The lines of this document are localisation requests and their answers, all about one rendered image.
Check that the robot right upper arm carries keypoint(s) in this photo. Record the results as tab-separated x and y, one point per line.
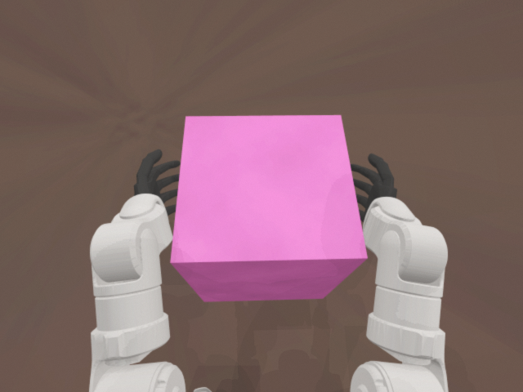
374	376

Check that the right robot hand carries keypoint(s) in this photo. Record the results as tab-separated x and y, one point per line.
383	182

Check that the right robot forearm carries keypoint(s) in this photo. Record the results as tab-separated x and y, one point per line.
410	279

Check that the left robot hand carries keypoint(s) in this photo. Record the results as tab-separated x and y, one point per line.
146	178

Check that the carton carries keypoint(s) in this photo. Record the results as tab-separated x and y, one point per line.
266	208

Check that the robot left upper arm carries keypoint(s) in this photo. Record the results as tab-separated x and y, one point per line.
146	377

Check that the left robot forearm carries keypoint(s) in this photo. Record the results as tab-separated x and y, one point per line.
126	276

